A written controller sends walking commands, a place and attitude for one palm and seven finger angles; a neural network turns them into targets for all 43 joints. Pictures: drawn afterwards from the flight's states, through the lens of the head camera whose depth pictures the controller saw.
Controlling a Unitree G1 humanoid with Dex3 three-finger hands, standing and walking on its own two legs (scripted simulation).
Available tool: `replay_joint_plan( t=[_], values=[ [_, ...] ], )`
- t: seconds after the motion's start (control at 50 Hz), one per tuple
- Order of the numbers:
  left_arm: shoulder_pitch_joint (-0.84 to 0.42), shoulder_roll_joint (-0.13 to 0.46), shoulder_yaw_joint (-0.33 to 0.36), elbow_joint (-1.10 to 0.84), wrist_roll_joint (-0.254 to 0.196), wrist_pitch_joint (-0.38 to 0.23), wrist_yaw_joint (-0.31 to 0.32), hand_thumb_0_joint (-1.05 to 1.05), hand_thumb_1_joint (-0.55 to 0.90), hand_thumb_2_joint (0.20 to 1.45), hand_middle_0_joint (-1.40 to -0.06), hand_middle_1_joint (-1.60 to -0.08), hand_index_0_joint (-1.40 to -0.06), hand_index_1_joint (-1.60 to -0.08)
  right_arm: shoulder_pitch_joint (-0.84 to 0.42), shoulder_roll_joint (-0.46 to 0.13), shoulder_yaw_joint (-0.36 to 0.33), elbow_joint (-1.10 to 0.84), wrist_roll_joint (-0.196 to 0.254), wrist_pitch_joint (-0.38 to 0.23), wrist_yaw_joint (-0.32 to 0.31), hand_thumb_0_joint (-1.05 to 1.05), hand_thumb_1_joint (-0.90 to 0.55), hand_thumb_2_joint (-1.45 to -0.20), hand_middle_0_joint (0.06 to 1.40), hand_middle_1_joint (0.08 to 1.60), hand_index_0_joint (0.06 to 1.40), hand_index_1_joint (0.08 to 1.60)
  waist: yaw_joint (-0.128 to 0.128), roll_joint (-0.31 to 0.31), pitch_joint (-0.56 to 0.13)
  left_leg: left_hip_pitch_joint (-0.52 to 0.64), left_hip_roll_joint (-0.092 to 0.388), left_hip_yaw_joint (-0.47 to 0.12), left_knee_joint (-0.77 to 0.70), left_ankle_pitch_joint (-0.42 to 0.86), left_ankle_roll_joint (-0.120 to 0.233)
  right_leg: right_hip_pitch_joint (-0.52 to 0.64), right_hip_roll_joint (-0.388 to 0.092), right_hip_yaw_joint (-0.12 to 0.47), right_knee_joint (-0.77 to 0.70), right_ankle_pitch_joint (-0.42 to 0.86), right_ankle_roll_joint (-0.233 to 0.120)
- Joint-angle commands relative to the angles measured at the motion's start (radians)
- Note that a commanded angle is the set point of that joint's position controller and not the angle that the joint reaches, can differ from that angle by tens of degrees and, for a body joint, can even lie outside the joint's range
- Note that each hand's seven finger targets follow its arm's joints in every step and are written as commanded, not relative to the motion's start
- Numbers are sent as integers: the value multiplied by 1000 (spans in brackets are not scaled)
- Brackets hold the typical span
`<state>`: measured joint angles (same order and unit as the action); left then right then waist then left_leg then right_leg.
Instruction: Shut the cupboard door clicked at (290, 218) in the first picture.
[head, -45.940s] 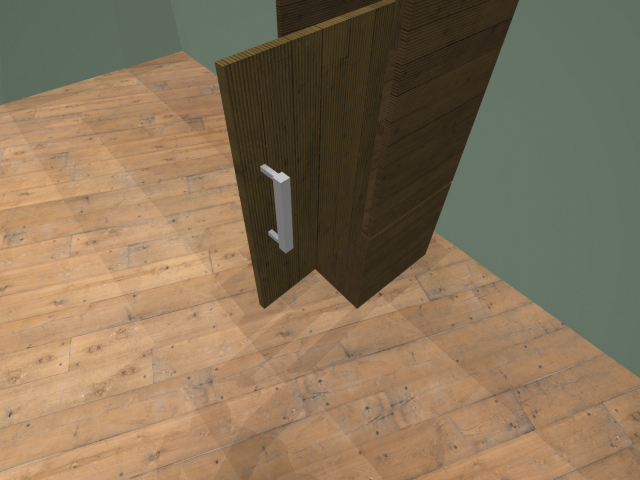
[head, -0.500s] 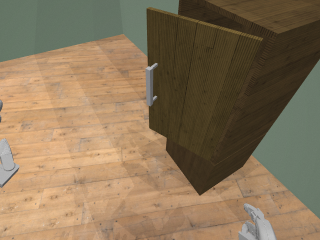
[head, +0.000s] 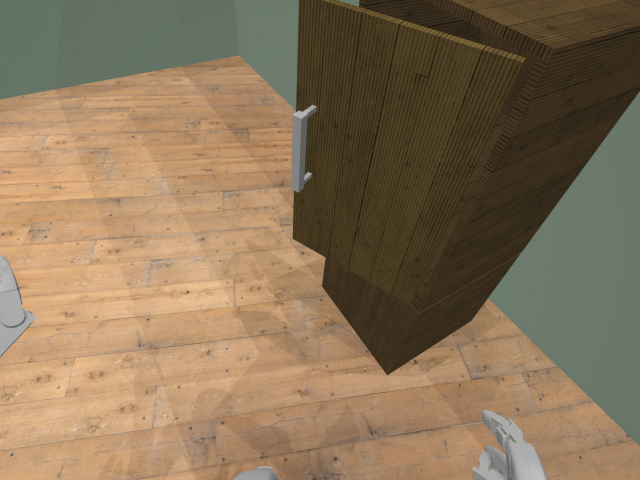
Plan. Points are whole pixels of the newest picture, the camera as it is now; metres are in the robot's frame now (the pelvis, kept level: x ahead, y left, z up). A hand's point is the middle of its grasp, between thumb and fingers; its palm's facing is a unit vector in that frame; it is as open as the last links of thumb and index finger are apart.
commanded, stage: step back with the hand held close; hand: left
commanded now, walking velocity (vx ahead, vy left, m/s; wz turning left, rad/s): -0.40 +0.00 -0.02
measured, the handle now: (304, 150) +0.71 +0.06 +0.00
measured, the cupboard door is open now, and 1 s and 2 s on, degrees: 24 24 24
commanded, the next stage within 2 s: stop stepping back and stand still in 0.64 s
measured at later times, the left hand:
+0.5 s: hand (39, 401) +0.14 +0.22 +0.19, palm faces +0.27 -0.84 -0.47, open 7.4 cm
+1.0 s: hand out of the picture -0.02 +0.25 +0.20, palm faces +0.28 -0.83 -0.48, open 7.4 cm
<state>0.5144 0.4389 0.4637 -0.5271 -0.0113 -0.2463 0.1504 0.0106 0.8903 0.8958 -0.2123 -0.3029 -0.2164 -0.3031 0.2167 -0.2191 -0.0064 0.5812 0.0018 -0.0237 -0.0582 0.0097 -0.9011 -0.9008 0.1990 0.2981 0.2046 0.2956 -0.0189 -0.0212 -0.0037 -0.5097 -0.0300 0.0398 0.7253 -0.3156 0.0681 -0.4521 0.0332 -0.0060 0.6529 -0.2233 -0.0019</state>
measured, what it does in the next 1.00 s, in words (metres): walks backwards: right foot, then left foot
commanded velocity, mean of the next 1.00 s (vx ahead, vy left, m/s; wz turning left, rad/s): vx -0.21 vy -0.03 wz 0.00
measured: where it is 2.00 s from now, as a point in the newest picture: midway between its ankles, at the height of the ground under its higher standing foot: outside the picture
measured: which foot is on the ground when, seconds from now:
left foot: down 0.00-0.56, up 0.58-0.68, down 0.70-0.94, up 0.96-1.00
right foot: down 0.00-0.12, up 0.14-0.36, down 0.38-1.00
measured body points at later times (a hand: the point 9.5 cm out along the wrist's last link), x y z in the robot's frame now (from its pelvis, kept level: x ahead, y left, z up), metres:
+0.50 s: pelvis -0.10 -0.02 +0.01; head -0.04 +0.02 +0.45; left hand +0.12 +0.26 +0.21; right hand +0.12 -0.23 -0.06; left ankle +0.09 +0.07 -0.71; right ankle -0.21 -0.13 -0.71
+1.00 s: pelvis -0.22 +0.01 +0.02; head -0.22 +0.06 +0.46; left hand -0.04 +0.30 +0.22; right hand -0.09 -0.23 -0.05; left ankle -0.08 +0.10 -0.69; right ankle -0.24 -0.10 -0.71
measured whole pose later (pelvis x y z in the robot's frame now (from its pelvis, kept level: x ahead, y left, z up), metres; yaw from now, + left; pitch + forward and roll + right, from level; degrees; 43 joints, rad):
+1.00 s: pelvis -0.22 +0.01 +0.02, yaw -3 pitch +0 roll -3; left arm 0.69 0.52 0.45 -0.68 -0.08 -0.16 0.13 0.01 0.89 0.90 -0.21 -0.30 -0.22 -0.30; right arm 0.26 -0.16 0.02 0.61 -0.01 -0.06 -0.06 0.01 -0.90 -0.90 0.20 0.30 0.20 0.30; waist -0.02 -0.05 -0.04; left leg -0.54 -0.01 -0.02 0.71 -0.29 -0.03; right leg -0.22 0.04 -0.05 0.53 -0.34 -0.06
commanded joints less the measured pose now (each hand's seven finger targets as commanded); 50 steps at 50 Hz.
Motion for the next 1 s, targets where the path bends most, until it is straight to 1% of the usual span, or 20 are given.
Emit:
replay_joint_plan(
  t=[0.0, 0.1, 0.16, 0.24, 0.3, 0.38, 0.44, 0.48, 0.52, 0.56, 0.64, 0.7, 0.74, 0.76, 0.78, 0.84, 0.88, 0.9, 0.94, 0.98],
  values=[
    [-27, 206, 127, -219, -20, -62, 43, 0, 900, 900, -200, -300, -200, -300, -61, -130, -52, -143, -1, -40, -7, 0, -900, -900, 200, 300, 200, 300, -7, -13, -127, -22, 88, -164, -161, -147, -21, 105, -192, 253, -204, -90, -80],
    [-17, 186, 157, -223, -8, -76, 39, 0, 900, 900, -200, -300, -200, -300, -101, -162, -57, -149, -4, -68, -33, 0, -900, -900, 200, 300, 200, 300, 13, 254, -125, -348, 300, -368, -531, -430, 70, 442, 39, 38, 166, 1, 11],
    [-39, 184, 157, -206, -9, -68, 19, 0, 900, 900, -200, -300, -200, -300, -102, -156, -70, -137, -12, -89, -34, 0, -900, -900, 200, 300, 200, 300, 20, 195, -107, -340, 357, -396, -561, -433, 86, 446, 74, 42, 263, -121, 19],
    [-31, 138, 90, -213, -34, -73, 3, 0, 900, 900, -200, -300, -200, -300, -80, -132, -57, -85, -24, -122, -17, 0, -900, -900, 200, 300, 200, 300, 16, 209, -100, 3, 297, -322, -514, -138, 32, 263, 54, 22, -48, -200, -3],
    [-74, 154, 57, -252, -49, -92, -3, 0, 900, 900, -200, -300, -200, -300, -75, -134, -48, -37, -24, -139, -10, 0, -900, -900, 200, 300, 200, 300, 27, 229, -250, 369, 270, -253, -404, 397, -36, 181, 35, 27, -276, -101, -8],
    [-93, 201, 93, -309, -52, -87, -10, 0, 900, 900, -200, -300, -200, -300, -95, -122, -59, -43, -10, -135, 0, 0, -900, -900, 200, 300, 200, 300, 30, 194, -465, 681, 226, -121, -246, 884, -28, 159, 27, 12, -253, 127, 32],
    [31, 264, 184, -322, -78, -60, -16, 0, 900, 900, -200, -300, -200, -300, -129, -95, -53, -103, 10, -106, 4, 0, -900, -900, 200, 300, 200, 300, 37, 101, -496, 590, 190, -73, -223, 717, -28, 211, -13, 9, -228, 277, 62],
    [124, 276, 211, -281, -104, -42, -26, 0, 900, 900, -200, -300, -200, -300, -166, -78, -31, -157, 34, -76, -5, 0, -900, -900, 200, 300, 200, 300, 28, -38, -366, 453, 133, -19, -178, 404, -46, 149, -111, 49, -276, 323, 54],
    [132, 294, 218, -225, -103, -35, -16, 0, 900, 900, -200, -300, -200, -300, -194, -83, -17, -166, 32, -61, -24, 0, -900, -900, 200, 300, 200, 300, 18, -79, -172, 330, 64, -8, -38, 71, -82, -34, -244, 155, -377, 152, 1],
    [91, 278, 181, -166, -77, -14, -5, 0, 900, 900, -200, -300, -200, -300, -164, -86, -17, -123, -1, -53, -39, 0, -900, -900, 200, 300, 200, 300, 2, -27, -29, 232, 55, -67, 99, -2, -101, -135, -320, 219, -384, 135, -111],
    [-196, 214, 37, -82, -44, 7, 7, 0, 900, 900, -200, -300, -200, -300, -123, -102, -7, -91, 0, -35, -56, 0, -900, -900, 200, 300, 200, 300, -24, -18, 120, 135, 76, -109, -92, 222, -91, -16, -210, 107, -277, 363, -54],
    [-138, 208, 27, -58, -57, -7, 2, 0, 900, 900, -200, -300, -200, -300, -101, -146, -36, -106, 26, -56, -53, 0, -900, -900, 200, 300, 200, 300, 11, 48, -6, 306, 174, -206, -312, 555, -25, 65, -25, 26, -187, 207, 29],
    [-101, 203, 36, -176, -63, -29, -10, 0, 900, 900, -200, -300, -200, -300, -123, -153, -43, -123, 6, -71, -37, 0, -900, -900, 200, 300, 200, 300, 32, 263, -141, 218, 262, -368, -506, 305, 19, 215, 54, 41, -14, -213, 11],
    [-48, 180, 46, -214, -63, -30, -12, 0, 900, 900, -200, -300, -200, -300, -118, -144, -48, -126, 3, -82, -27, 0, -900, -900, 200, 300, 200, 300, 36, 298, -209, 151, 286, -387, -572, -56, 26, 289, 57, 50, 59, -288, 7],
    [-26, 183, 60, -280, -64, -26, -11, 0, 900, 900, -200, -300, -200, -300, -120, -144, -50, -140, 3, -88, -21, 0, -900, -900, 200, 300, 200, 300, 37, 309, -217, 75, 258, -357, -619, -277, 3, 347, 72, 16, 43, -294, -10],
    [119, 261, 160, -369, -73, -9, -5, 0, 900, 900, -200, -300, -200, -300, -83, -127, -48, -160, -4, -105, -11, 0, -900, -900, 200, 300, 200, 300, 30, 285, -257, 37, 134, -191, -562, -329, -95, 455, 99, -66, -162, -274, -35],
    [153, 261, 171, -389, -80, 6, 2, 0, 900, 900, -200, -300, -200, -300, -59, -97, -38, -153, -9, -93, -9, 0, -900, -900, 200, 300, 200, 300, 10, 157, -247, 158, 31, -29, -302, -159, -128, 313, -28, 2, -322, -298, -85],
    [132, 276, 188, -379, -83, 12, 13, 0, 900, 900, -200, -300, -200, -300, -32, -92, -41, -126, -14, -86, -12, 0, -900, -900, 200, 300, 200, 300, -6, 29, -239, 296, -1, 3, -71, -49, -125, 105, -155, 120, -408, -378, -131],
    [94, 249, 186, -302, -85, 46, 37, 0, 900, 900, -200, -300, -200, -300, -14, -114, -53, -88, -25, -74, -28, 0, -900, -900, 200, 300, 200, 300, -13, -97, -153, 343, 24, -90, 250, -20, -117, -190, -302, 292, -465, -593, -227],
    [-83, 192, 100, -198, -59, 61, 56, 0, 900, 900, -200, -300, -200, -300, -22, -108, -22, -76, -21, -57, -37, 0, -900, -900, 200, 300, 200, 300, -44, -56, 8, 234, 86, -100, 126, -77, -85, -183, -277, 175, -390, -547, -157]
  ],
)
